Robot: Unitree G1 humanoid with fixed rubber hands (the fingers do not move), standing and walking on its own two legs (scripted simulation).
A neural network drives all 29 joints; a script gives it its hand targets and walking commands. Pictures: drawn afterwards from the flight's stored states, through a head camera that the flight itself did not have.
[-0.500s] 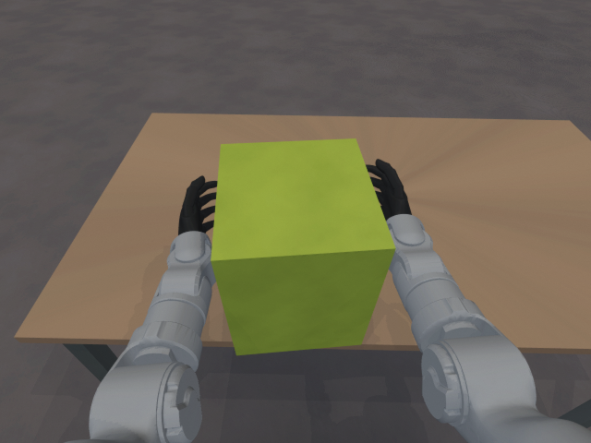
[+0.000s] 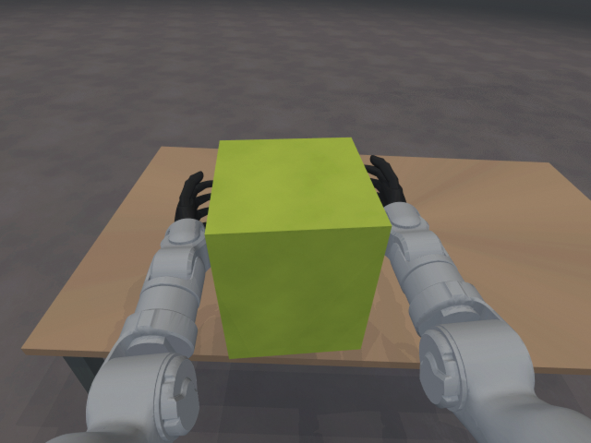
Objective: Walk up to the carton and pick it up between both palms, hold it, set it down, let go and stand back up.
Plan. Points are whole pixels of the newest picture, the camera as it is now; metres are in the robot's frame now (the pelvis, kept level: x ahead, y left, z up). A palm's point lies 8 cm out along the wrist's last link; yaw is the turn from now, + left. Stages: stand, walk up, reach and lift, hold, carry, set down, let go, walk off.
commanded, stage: reach and lift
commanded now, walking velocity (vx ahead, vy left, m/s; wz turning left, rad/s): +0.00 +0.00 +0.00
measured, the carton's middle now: (291, 246) +0.38 +0.04 +0.12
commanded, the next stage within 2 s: hold in 1.66 s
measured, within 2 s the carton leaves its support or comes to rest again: neither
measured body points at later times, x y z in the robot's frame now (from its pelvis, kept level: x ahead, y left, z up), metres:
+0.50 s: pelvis +0.00 +0.00 +0.00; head -0.08 +0.01 +0.44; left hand +0.39 +0.18 +0.20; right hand +0.41 -0.11 +0.22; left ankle +0.03 +0.13 -0.74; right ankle +0.02 -0.12 -0.74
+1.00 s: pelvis -0.01 +0.00 +0.00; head -0.09 +0.01 +0.44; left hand +0.39 +0.18 +0.22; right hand +0.40 -0.11 +0.25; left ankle +0.03 +0.13 -0.74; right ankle +0.02 -0.12 -0.74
